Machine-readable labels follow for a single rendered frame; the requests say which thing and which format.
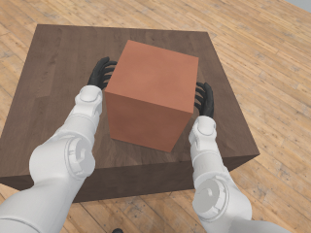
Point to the robot left upper arm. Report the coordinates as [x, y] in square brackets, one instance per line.
[58, 170]

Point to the right robot forearm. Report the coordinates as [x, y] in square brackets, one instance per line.
[206, 159]

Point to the robot right upper arm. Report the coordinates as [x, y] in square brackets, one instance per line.
[223, 209]

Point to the right robot hand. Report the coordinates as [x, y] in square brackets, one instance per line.
[206, 109]

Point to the pedestal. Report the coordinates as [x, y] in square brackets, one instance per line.
[58, 65]

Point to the carton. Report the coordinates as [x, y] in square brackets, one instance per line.
[150, 96]

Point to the left robot hand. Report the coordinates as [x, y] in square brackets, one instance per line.
[98, 76]

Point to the left robot forearm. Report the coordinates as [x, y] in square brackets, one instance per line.
[83, 120]

